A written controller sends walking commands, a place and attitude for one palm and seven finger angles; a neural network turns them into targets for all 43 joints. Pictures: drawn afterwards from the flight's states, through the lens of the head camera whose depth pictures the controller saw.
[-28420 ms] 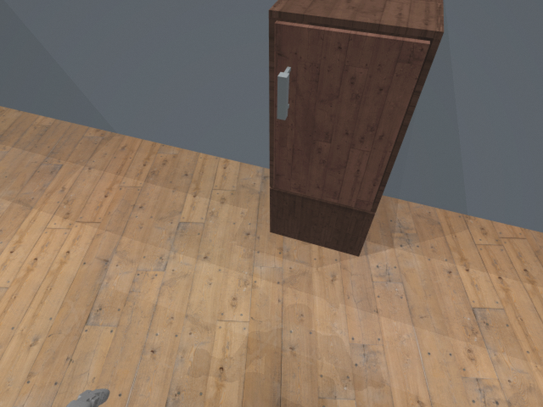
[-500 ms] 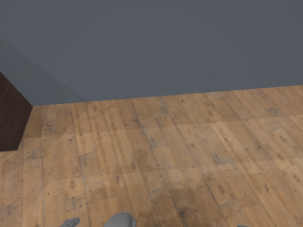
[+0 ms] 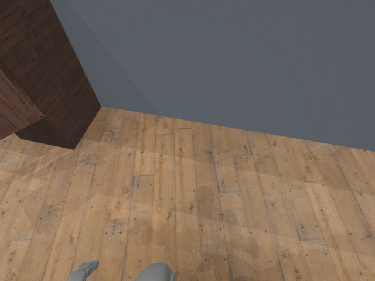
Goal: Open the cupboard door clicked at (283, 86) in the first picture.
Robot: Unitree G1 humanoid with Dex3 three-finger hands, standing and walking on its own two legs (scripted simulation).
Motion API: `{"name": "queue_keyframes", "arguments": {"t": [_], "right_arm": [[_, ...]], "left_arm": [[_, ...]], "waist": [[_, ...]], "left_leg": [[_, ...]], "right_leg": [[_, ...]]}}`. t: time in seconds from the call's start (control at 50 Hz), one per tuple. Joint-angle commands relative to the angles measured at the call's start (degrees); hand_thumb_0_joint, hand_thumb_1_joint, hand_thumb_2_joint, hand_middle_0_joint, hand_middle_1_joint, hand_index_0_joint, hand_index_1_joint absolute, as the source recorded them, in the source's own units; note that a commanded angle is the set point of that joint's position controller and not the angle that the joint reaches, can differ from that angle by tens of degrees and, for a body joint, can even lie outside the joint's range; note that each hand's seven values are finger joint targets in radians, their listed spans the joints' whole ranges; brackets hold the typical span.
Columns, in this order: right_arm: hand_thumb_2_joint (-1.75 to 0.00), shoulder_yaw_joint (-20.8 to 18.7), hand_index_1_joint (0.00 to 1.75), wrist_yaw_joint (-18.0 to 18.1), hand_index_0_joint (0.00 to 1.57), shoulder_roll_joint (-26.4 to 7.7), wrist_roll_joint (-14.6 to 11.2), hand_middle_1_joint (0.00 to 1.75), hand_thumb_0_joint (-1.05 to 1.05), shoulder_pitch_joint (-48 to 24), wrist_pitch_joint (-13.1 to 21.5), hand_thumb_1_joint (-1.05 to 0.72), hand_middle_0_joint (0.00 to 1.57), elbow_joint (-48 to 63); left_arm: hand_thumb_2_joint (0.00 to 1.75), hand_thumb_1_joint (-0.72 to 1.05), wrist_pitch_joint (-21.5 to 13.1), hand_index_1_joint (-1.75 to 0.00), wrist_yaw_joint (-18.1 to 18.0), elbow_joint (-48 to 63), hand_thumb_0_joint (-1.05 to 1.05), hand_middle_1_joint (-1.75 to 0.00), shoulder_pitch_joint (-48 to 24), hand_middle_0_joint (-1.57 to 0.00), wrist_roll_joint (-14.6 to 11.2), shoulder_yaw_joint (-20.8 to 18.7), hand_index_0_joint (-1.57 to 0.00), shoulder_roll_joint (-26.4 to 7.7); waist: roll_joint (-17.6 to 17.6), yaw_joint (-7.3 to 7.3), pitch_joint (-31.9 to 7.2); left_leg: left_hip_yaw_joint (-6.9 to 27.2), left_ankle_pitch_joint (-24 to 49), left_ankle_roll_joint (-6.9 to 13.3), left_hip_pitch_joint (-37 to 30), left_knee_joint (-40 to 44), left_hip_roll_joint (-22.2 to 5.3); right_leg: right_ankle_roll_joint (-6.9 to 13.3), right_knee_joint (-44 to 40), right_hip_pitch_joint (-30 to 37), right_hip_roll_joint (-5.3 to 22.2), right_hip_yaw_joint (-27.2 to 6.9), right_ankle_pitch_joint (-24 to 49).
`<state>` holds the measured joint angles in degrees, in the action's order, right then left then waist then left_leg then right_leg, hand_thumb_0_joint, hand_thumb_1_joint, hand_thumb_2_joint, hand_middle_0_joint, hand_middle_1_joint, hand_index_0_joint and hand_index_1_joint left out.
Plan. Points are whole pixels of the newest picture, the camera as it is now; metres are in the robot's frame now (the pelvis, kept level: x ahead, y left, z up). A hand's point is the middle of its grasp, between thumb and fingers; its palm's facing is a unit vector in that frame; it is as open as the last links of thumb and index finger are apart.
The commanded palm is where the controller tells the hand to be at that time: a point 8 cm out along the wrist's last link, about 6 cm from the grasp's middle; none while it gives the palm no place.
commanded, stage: turn to face it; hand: left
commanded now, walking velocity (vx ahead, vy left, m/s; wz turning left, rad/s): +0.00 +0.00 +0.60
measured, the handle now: out of the picture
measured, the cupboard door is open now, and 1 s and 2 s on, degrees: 55 55 55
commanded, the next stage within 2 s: take the last steps up to it in 1.08 s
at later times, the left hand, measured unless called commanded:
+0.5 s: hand out of the picture +0.06 +0.23 -0.15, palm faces +0.32 -0.90 -0.30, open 7.4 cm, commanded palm none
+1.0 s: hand out of the picture -0.01 +0.20 -0.16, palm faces +0.57 -0.79 -0.23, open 7.4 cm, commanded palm none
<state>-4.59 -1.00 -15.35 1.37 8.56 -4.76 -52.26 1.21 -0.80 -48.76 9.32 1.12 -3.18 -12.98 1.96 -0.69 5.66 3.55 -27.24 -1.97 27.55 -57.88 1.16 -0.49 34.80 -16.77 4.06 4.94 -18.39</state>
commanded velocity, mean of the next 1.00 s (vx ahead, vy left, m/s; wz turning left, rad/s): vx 0.00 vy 0.00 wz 0.49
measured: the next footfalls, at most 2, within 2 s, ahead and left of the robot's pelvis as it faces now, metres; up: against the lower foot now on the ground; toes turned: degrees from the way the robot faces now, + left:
left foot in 0.20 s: +0.04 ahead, +0.13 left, +0.00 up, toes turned +11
right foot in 0.50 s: +0.11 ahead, -0.13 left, +0.00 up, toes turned +16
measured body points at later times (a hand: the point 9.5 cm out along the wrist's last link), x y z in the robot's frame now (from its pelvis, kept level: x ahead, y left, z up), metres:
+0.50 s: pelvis +0.03 -0.02 +0.00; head +0.08 -0.01 +0.44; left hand +0.05 +0.27 -0.13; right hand +0.19 -0.24 -0.15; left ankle +0.00 +0.12 -0.73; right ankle +0.06 -0.14 -0.73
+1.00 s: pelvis +0.05 -0.01 +0.01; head +0.09 +0.03 +0.45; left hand -0.04 +0.24 -0.14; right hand +0.27 -0.16 -0.13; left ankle +0.00 +0.09 -0.73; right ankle +0.10 -0.14 -0.68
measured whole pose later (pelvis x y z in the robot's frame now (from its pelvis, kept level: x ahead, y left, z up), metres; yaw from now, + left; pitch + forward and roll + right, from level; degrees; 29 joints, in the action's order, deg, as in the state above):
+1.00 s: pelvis +0.05 -0.01 +0.01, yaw +33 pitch +1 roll -1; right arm -1.4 0.5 -12.0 1.9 7.2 -1.5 -52.2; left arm 3.5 -0.2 -53.9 10.1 0.4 -3.6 -13.9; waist -0.9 1.0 6.1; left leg 0.9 -15.0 1.1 16.1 -30.3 0.2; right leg -4.1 53.6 -23.7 3.9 2.8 -28.2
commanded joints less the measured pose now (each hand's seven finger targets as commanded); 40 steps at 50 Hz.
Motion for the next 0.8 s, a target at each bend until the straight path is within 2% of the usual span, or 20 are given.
{"name": "queue_keyframes", "arguments": {"t": [0.0, 0.06, 0.12, 0.14, 0.16, 0.18, 0.2, 0.24, 0.28, 0.42, 0.44, 0.46, 0.48, 0.5, 0.58, 0.66, 0.72, 0.74, 0.76, 0.78], "right_arm": [[-0.9, -0.66, 0.3, -0.57, 0.2, -2.57, -0.56, 0.3, 0.0, -3.97, 1.67, -0.9, 0.2, 5.95], [-0.9, 0.28, 0.3, -0.81, 0.2, -0.74, -0.96, 0.3, 0.0, -6.77, 2.44, -0.9, 0.2, 6.36], [-0.9, 0.27, 0.3, -0.61, 0.2, -2.21, -0.84, 0.3, 0.0, -2.35, 2.8, -0.9, 0.2, 5.24], [-0.9, -0.33, 0.3, -0.58, 0.2, -4.12, -0.67, 0.3, 0.0, 1.06, 3.07, -0.9, 0.2, 4.47], [-0.9, -1.64, 0.3, -0.38, 0.2, -9.39, -0.13, 0.3, 0.0, 3.65, 3.52, -0.9, 0.2, 4.48], [-0.9, -2.94, 0.3, 0.2, 0.2, -14.93, 0.22, 0.3, 0.0, 8.47, 3.29, -0.9, 0.2, 3.76], [-0.9, -2.85, 0.3, 0.75, 0.2, -14.94, 0.37, 0.3, 0.0, 10.36, 3.12, -0.9, 0.2, 2.75], [-0.9, -2.21, 0.3, 1.8, 0.2, -12.09, 0.37, 0.3, 0.0, 4.59, 3.51, -0.9, 0.2, 4.05], [-0.9, -1.53, 0.3, 1.96, 0.2, -10.16, 0.37, 0.3, 0.0, 1.29, 3.79, -0.9, 0.2, 4.76], [-0.9, -2.04, 0.3, 1.63, 0.2, -10.28, 0.05, 0.3, 0.0, -2.23, 2.83, -0.9, 0.2, 5.05], [-0.9, -1.95, 0.3, 1.52, 0.2, -9.09, -0.39, 0.3, 0.0, -3.58, 2.65, -0.9, 0.2, 5.68], [-0.9, -1.58, 0.3, 0.99, 0.2, -5.53, -0.98, 0.3, 0.0, -3.54, 2.56, -0.9, 0.2, 6.68], [-0.9, -1.38, 0.3, 0.59, 0.2, -4.66, -0.76, 0.3, 0.0, -3.84, 2.61, -0.9, 0.2, 7.68], [-0.9, -1.42, 0.3, 0.32, 0.2, -5.37, -0.27, 0.3, 0.0, -3.74, 2.38, -0.9, 0.2, 7.36], [-0.9, -0.59, 0.3, -0.41, 0.2, -2.71, -0.62, 0.3, 0.0, -4.28, 1.58, -0.9, 0.2, 5.2], [-0.9, 0.51, 0.3, -0.81, 0.2, -0.52, -0.99, 0.3, 0.0, -7.02, 2.17, -0.9, 0.2, 5.66], [-0.9, 0.54, 0.3, -0.4, 0.2, -1.7, -0.76, 0.3, 0.0, -2.29, 2.81, -0.9, 0.2, 4.27], [-0.9, 0.05, 0.3, -0.26, 0.2, -3.86, -0.55, 0.3, 0.0, 0.81, 3.23, -0.9, 0.2, 3.45], [-0.9, -1.12, 0.3, -0.04, 0.2, -9.1, -0.05, 0.3, 0.0, 3.43, 3.72, -0.9, 0.2, 3.39], [-0.9, -2.03, 0.3, 0.54, 0.2, -13.64, 0.24, 0.3, 0.0, 6.88, 3.31, -0.9, 0.2, 2.9]], "left_arm": [[0.9, 0.9, -1.4, -0.3, -1.1, 3.78, 0.0, -0.3, 0.54, -0.2, 0.39, -2.13, -0.2, -8.98], [0.9, 0.9, -1.66, -0.3, -0.95, 1.22, 0.0, -0.3, 6.39, -0.2, 0.56, -2.92, -0.2, -11.46], [0.9, 0.9, -1.36, -0.3, -0.59, 1.0, 0.0, -0.3, 5.34, -0.2, -0.08, -3.3, -0.2, -12.64], [0.9, 0.9, -1.15, -0.3, -0.38, 1.46, 0.0, -0.3, 3.75, -0.2, -0.48, -3.3, -0.2, -12.05], [0.9, 0.9, -0.8, -0.3, 0.0, 3.0, 0.0, -0.3, 3.92, -0.2, -0.67, -2.88, -0.2, -9.3], [0.9, 0.9, -0.48, -0.3, 0.03, 5.58, 0.0, -0.3, 0.23, -0.2, -0.81, -1.45, -0.2, -5.9], [0.9, 0.9, 0.15, -0.3, -0.28, 6.67, 0.0, -0.3, -2.88, -0.2, -0.2, -1.68, -0.2, -7.73], [0.9, 0.9, 0.45, -0.3, -0.22, 4.49, 0.0, -0.3, -3.75, -0.2, -0.42, -1.91, -0.2, -6.78], [0.9, 0.9, 0.66, -0.3, 0.35, 3.11, 0.0, -0.3, -2.02, -0.2, -0.42, -1.86, -0.2, -6.27], [0.9, 0.9, 0.01, -0.3, 0.32, 2.09, 0.0, -0.3, 3.22, -0.2, -0.77, -1.92, -0.2, -6.19], [0.9, 0.9, -0.49, -0.3, 0.03, 1.55, 0.0, -0.3, 6.09, -0.2, -0.61, -2.41, -0.2, -7.6], [0.9, 0.9, -1.16, -0.3, -0.56, 1.47, 0.0, -0.3, 7.99, -0.2, 0.34, -3.42, -0.2, -12.69], [0.9, 0.9, -1.21, -0.3, -0.67, 1.94, 0.0, -0.3, 7.16, -0.2, 0.6, -3.63, -0.2, -15.64], [0.9, 0.9, -1.29, -0.3, -0.8, 2.57, 0.0, -0.3, 5.47, -0.2, 0.19, -2.98, -0.2, -13.71], [0.9, 0.9, -1.56, -0.3, -1.2, 3.16, 0.0, -0.3, 1.65, -0.2, 0.19, -1.9, -0.2, -8.87], [0.9, 0.9, -1.73, -0.3, -0.99, 0.7, 0.0, -0.3, 6.27, -0.2, 0.51, -2.67, -0.2, -11.47], [0.9, 0.9, -1.56, -0.3, -0.63, 0.1, 0.0, -0.3, 5.38, -0.2, -0.11, -3.0, -0.2, -12.11], [0.9, 0.9, -1.39, -0.3, -0.41, 0.45, 0.0, -0.3, 4.3, -0.2, -0.56, -2.92, -0.2, -11.32], [0.9, 0.9, -1.03, -0.3, -0.1, 1.7, 0.0, -0.3, 4.82, -0.2, -0.79, -2.3, -0.2, -8.31], [0.9, 0.9, -0.52, -0.3, -0.15, 3.75, 0.0, -0.3, 2.06, -0.2, -0.79, -0.94, -0.2, -5.4]], "waist": [[-15.87, 0.79, -5.48], [-13.45, 3.79, -8.33], [-13.14, 1.39, -10.04], [-9.57, -1.04, -10.89], [4.1, -2.13, -13.41], [17.0, -5.09, -12.36], [8.59, -5.67, -12.29], [11.36, -2.93, -9.29], [7.83, -0.9, -8.86], [6.29, 1.71, -9.65], [2.76, 3.42, -9.73], [-11.68, 4.36, -9.35], [-20.1, 4.43, -8.14], [-14.44, 3.24, -7.14], [-15.76, 0.89, -6.39], [-13.39, 3.44, -7.53], [-12.55, 0.85, -9.2], [-8.35, -1.18, -10.59], [6.23, -2.22, -13.32], [15.65, -4.09, -12.04]], "left_leg": [[-4.92, -1.84, -1.74, 2.85, -1.24, -3.01], [-8.93, -1.07, -1.53, -0.98, 13.03, -1.02], [-10.14, 9.58, -0.5, -10.61, 25.93, -0.01], [-8.1, 17.3, 0.67, -18.09, 32.01, -1.63], [6.77, 31.51, 5.63, -27.61, 34.07, -13.04], [21.98, 52.27, 15.09, -29.72, 36.05, -25.6], [21.32, 43.55, 16.96, -26.54, 35.3, -25.41], [16.7, 36.82, 13.71, -20.05, 36.25, -18.79], [12.39, 36.05, 11.44, -18.72, 36.17, -15.38], [13.19, 28.18, 8.82, -9.73, 32.56, -11.26], [11.81, 22.01, 6.44, -5.11, 28.66, -8.37], [4.87, 7.83, 2.09, 4.89, 17.99, -1.12], [-1.85, -8.29, -0.42, 6.58, 2.43, 2.67], [0.34, -6.47, 0.12, 5.2, -6.31, 0.03], [-3.82, -1.34, -1.65, 3.61, -4.19, -2.51], [-8.34, -0.46, -1.17, -2.49, 12.52, -0.67], [-9.39, 10.35, -0.11, -12.22, 26.81, 0.25], [-7.25, 18.62, 1.17, -20.36, 32.82, -2.05], [9.02, 33.37, 6.57, -29.26, 34.27, -14.76], [19.83, 49.55, 15.24, -28.36, 36.41, -25.56]], "right_leg": [[7.31, -13.88, 8.43, 14.85, -5.9, 26.69], [6.73, -8.14, 16.13, 15.63, -4.1, 40.53], [3.17, -2.82, 12.51, 14.84, -0.27, 36.38], [0.73, 2.62, 6.76, 14.31, 1.6, 30.79], [-3.3, 13.57, -5.53, 8.8, 4.68, 12.35], [-5.64, 25.18, -16.85, 2.84, 2.73, -20.92], [-4.55, 30.41, -17.15, 2.69, -3.06, -19.72], [-4.27, 31.75, -16.78, 2.65, -5.4, -12.54], [-4.44, 27.27, -13.66, 1.75, -4.9, -8.74], [-3.22, 0.49, 4.87, -3.43, -2.05, -1.17], [-2.78, -9.43, 11.17, -1.58, -3.64, 3.0], [1.09, -18.88, 17.44, 10.87, -17.68, 1.08], [8.47, -22.29, 12.55, 23.66, -27.25, 4.99], [10.72, -20.05, 7.86, 22.2, -23.78, 8.05], [7.66, -13.3, 10.35, 14.33, -6.72, 31.21], [7.01, -9.64, 13.9, 15.18, -5.0, 37.66], [3.3, -3.53, 11.07, 13.75, -1.38, 35.43], [0.8, 2.06, 5.41, 12.95, 0.13, 30.45], [-3.3, 12.88, -6.92, 6.7, 3.79, 9.08], [-4.82, 22.43, -14.18, 2.61, 1.32, -20.46]]}}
